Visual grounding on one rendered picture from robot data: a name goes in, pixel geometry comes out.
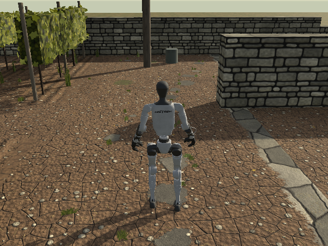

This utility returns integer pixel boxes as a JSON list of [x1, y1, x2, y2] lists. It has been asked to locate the humanoid robot head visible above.
[[154, 80, 171, 105]]

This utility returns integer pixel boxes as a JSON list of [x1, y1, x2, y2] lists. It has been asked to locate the right robot upper arm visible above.
[[174, 102, 189, 130]]

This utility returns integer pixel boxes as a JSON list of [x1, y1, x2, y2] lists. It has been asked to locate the left robot foot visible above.
[[149, 196, 156, 209]]

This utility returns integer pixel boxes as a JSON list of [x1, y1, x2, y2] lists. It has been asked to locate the left robot hand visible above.
[[131, 140, 143, 152]]

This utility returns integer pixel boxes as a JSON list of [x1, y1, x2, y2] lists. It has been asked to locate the left robot forearm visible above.
[[133, 124, 143, 143]]

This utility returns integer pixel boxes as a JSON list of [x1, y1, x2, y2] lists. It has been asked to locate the right robot hand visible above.
[[184, 137, 196, 147]]

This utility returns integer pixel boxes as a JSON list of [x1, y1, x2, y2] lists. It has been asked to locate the left robot upper arm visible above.
[[139, 104, 152, 132]]

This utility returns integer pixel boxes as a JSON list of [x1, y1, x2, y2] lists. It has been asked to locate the right robot forearm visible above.
[[185, 123, 194, 139]]

